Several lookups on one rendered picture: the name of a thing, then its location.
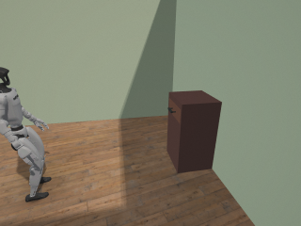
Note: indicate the robot right hand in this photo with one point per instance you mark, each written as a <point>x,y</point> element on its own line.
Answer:
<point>23,152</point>

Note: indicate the handle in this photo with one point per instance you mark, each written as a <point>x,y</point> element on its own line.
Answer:
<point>169,108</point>

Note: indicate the robot left hand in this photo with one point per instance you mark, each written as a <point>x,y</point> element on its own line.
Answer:
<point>38,123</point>

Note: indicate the cabinet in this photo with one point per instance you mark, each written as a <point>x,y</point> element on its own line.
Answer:
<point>191,143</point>

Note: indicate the drawer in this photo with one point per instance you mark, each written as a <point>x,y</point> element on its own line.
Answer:
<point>178,112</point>

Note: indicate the robot left forearm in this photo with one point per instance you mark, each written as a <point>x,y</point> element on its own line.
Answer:
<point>28,115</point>

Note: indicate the robot right shin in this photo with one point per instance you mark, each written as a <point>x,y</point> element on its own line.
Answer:
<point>34,180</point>

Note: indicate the robot right forearm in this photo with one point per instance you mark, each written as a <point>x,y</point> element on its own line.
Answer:
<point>16,143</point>

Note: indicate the humanoid robot head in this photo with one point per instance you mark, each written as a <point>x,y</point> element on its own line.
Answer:
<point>3,86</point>

